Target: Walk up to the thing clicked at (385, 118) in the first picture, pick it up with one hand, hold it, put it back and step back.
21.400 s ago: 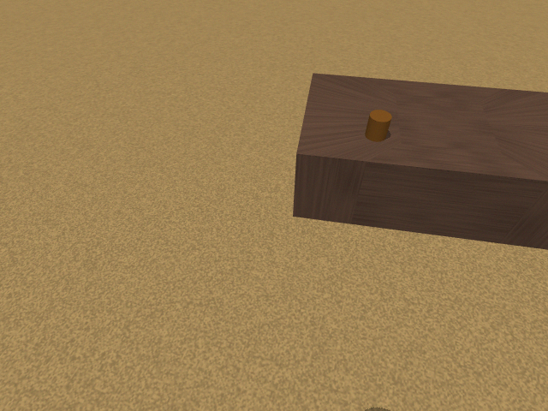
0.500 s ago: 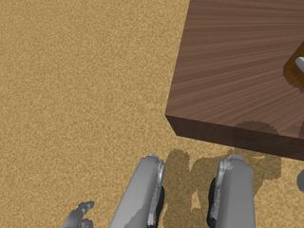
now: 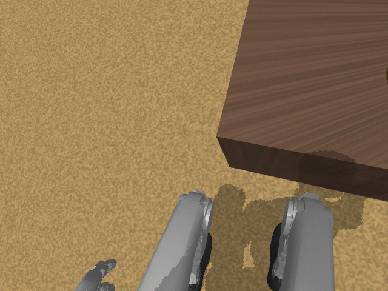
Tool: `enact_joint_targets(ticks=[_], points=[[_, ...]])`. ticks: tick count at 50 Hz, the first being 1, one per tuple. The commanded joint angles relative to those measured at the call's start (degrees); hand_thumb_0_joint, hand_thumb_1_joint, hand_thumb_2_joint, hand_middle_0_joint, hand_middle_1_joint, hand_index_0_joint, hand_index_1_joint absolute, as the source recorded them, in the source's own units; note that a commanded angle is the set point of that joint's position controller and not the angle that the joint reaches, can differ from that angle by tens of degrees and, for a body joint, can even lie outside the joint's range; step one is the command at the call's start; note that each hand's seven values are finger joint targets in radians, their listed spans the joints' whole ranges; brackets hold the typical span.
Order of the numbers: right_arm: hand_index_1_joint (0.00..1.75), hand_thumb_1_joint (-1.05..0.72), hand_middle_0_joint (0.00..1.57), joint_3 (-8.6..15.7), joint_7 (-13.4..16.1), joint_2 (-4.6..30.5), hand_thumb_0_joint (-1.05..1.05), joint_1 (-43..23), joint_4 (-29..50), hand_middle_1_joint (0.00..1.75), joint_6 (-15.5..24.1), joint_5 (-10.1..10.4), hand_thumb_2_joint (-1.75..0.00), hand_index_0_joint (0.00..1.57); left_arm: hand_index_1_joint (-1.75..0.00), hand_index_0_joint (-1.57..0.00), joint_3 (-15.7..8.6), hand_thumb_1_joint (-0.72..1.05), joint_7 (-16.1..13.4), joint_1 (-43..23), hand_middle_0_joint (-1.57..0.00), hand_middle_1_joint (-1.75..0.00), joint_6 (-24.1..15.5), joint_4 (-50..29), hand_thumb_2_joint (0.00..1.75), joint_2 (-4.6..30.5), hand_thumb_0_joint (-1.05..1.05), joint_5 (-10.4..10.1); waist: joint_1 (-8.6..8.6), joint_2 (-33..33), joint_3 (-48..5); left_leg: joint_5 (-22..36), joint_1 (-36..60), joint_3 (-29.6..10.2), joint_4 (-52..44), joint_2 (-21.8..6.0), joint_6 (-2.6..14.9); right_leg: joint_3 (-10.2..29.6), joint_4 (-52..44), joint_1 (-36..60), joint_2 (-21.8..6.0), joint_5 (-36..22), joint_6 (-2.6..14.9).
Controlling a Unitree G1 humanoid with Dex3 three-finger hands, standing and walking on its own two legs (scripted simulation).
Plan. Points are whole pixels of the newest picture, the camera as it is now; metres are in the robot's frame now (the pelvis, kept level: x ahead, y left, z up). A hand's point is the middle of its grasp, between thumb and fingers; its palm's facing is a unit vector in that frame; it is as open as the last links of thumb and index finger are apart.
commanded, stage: loosen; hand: right
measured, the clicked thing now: out of the picture +0.52 -0.34 -0.02
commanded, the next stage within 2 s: open in 0.10 s
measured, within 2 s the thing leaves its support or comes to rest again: neither
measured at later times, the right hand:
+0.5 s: hand out of the picture +0.52 -0.35 +0.01, palm faces +0.42 +0.91 -0.01, open 13.7 cm
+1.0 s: hand out of the picture +0.52 -0.37 +0.06, palm faces +0.45 +0.89 -0.01, open 17.4 cm
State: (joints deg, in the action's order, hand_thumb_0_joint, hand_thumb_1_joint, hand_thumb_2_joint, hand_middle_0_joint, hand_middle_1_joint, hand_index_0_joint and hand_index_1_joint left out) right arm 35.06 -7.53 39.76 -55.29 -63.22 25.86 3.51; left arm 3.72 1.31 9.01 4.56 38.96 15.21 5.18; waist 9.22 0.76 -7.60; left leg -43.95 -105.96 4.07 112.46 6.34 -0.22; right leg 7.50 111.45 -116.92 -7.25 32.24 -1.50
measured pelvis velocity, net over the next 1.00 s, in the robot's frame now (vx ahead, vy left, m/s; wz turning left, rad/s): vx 0.00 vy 0.00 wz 0.01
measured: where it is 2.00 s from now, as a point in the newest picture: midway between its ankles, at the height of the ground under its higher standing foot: (235, 271)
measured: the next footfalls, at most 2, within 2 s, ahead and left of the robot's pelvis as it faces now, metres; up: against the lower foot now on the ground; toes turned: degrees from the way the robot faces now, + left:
none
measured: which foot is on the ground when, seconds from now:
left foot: down 0.00-1.00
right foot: down 0.00-1.00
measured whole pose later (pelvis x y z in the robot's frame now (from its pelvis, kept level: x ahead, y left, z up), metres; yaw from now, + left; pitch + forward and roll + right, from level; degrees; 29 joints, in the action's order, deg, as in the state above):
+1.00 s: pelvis +0.00 +0.00 +0.01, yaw +1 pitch +35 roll +8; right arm 37.5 -8.7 44.2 -54.6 -55.1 17.0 3.8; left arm 4.5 -0.1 9.4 5.6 38.0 14.6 3.2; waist 9.5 0.4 -6.8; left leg -42.9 -103.4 4.9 110.4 6.8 0.0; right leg 8.5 110.2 -114.5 -7.5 31.8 -1.8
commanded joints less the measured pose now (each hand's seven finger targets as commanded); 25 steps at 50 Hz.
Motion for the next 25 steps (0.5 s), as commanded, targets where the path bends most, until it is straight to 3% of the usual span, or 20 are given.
enact_joint_targets(ticks=[1,2,4,7,8,10,13,15,16,18,22,23,25], points=[[1.30,-0.12,1.24,0.7,0.0,17.5,0.00,-21.1,11.4,1.30,3.1,0.9,-1.14,1.27,-0.31,-0.19,-3.8,0.88,-1.2,10.4,-0.20,-0.30,0.0,-1.5,0.92,12.4,0.00,-0.2,-0.81,-15.5,-37.7,15.9,9.0,1.2,-15.2,0.3,2.19,-1.8,-8.2,37.2,0.9,-8.5,3.41],[1.27,-0.11,1.23,2.0,0.0,19.5,0.00,-21.6,12.9,1.27,3.3,0.8,-1.11,1.26,-0.31,-0.19,-4.0,0.89,-1.3,11.0,-0.20,-0.29,0.1,-1.5,0.92,12.5,0.00,-0.3,-0.87,-15.2,-38.5,17.1,9.8,1.1,-15.0,0.1,2.11,-1.9,-7.9,36.9,0.9,-9.3,3.43],[1.23,-0.06,1.20,2.2,-0.2,20.3,0.00,-21.2,12.8,1.23,3.1,0.7,-1.05,1.23,-0.31,-0.19,-3.8,0.88,-1.3,10.9,-0.20,-0.30,0.3,-1.7,0.92,12.6,0.00,-0.2,-0.96,-14.4,-38.2,17.3,10.5,1.1,-14.7,0.2,1.99,-2.0,-7.4,35.6,0.9,-9.1,3.51],[1.03,0.17,1.14,0.7,-0.8,17.7,0.00,-21.0,12.1,1.03,2.5,0.9,-0.82,1.16,-0.30,-0.21,-3.5,0.93,-1.4,10.7,-0.20,-0.31,0.3,-1.8,0.89,12.6,0.00,-0.2,0.01,-14.7,-37.1,17.1,9.3,1.6,-14.8,0.2,1.93,-1.7,-7.0,35.9,0.7,-8.9,3.49],[0.95,0.20,1.10,1.8,-0.5,20.2,0.00,-22.3,14.5,0.95,2.5,0.8,-0.74,1.11,-0.30,-0.20,-3.8,0.93,-1.4,10.7,-0.20,-0.31,0.3,-2.3,0.89,12.8,0.00,-0.2,-0.85,-15.9,-39.5,17.2,10.2,1.1,-14.8,0.3,2.09,-2.0,-7.1,36.7,0.7,-9.2,3.52],[0.84,0.28,1.06,1.4,-0.7,20.1,0.00,-22.1,13.6,0.84,1.7,0.5,-0.58,1.08,-0.30,-0.20,-3.6,0.93,-1.4,10.9,-0.20,-0.31,0.5,-2.2,0.90,12.8,0.00,-0.4,-0.48,-17.0,-38.7,16.6,9.3,1.8,-14.3,0.3,2.22,-1.7,-7.8,37.7,0.7,-9.0,3.19],[0.66,0.44,0.83,-0.2,-0.9,17.9,0.00,-21.3,12.2,0.66,0.7,0.6,-0.41,0.85,-0.31,-0.19,-3.6,0.90,-1.5,10.9,-0.20,-0.30,0.5,-1.9,0.92,12.9,0.00,-0.3,0.16,-17.5,-37.4,15.7,7.9,2.1,-14.3,0.5,2.28,-1.5,-7.3,37.4,0.6,-8.4,3.20],[0.53,0.51,0.71,0.4,-0.8,20.1,0.00,-23.7,15.8,0.53,0.8,0.4,-0.30,0.72,-0.31,-0.19,-3.5,0.91,-1.5,10.6,-0.20,-0.31,0.5,-2.4,0.92,13.0,0.00,-0.5,-0.53,-18.7,-38.4,13.6,7.5,2.3,-14.2,0.4,2.55,-1.5,-8.4,37.5,0.7,-5.8,2.95],[0.48,0.54,0.63,-0.4,-0.8,18.1,0.00,-20.1,11.7,0.48,-0.1,0.4,-0.27,0.65,-0.31,-0.19,-3.8,0.91,-1.5,10.8,-0.20,-0.31,0.4,-2.1,0.92,13.3,0.00,-0.6,-0.04,-16.7,-36.6,13.8,7.4,2.5,-14.6,0.5,2.31,-1.5,-8.1,37.1,0.6,-6.0,3.11],[0.39,0.57,0.54,0.5,-0.6,19.4,0.00,-22.9,15.1,0.39,0.1,0.8,-0.20,0.56,-0.31,-0.19,-3.5,0.90,-1.6,10.8,-0.20,-0.31,0.4,-2.4,0.92,13.2,0.00,-0.6,-0.07,-17.1,-37.8,14.0,7.9,2.6,-14.2,0.4,2.38,-1.3,-7.9,36.7,0.8,-5.7,3.09],[0.32,0.60,0.43,-0.1,-0.7,19.0,0.00,-22.7,15.6,0.32,-0.3,1.3,-0.16,0.44,-0.32,-0.19,-3.5,0.90,-1.7,11.3,-0.20,-0.31,0.3,-2.2,0.93,13.5,0.00,-0.7,0.06,-17.9,-38.1,14.9,6.6,3.0,-13.8,0.5,2.41,-1.0,-7.7,39.0,0.6,-7.7,2.97],[0.28,0.61,0.38,-0.1,-0.5,18.4,0.00,-20.1,12.8,0.28,-0.7,1.3,-0.14,0.39,-0.32,-0.19,-3.7,0.89,-1.7,11.3,-0.20,-0.31,0.2,-2.0,0.93,13.4,0.00,-0.6,-0.03,-16.7,-36.8,15.2,7.5,2.8,-14.2,0.6,2.26,-1.3,-7.4,36.8,0.6,-7.6,3.21],[0.25,0.61,0.34,0.5,-0.3,19.9,0.00,-21.3,15.0,0.25,-0.4,1.2,-0.12,0.35,-0.32,-0.19,-3.3,0.89,-1.7,11.1,-0.20,-0.31,0.2,-2.1,0.93,13.0,0.00,-0.6,-0.50,-16.9,-37.7,15.6,8.6,2.3,-14.2,0.5,2.24,-1.6,-6.9,36.0,0.7,-7.7,3.29]])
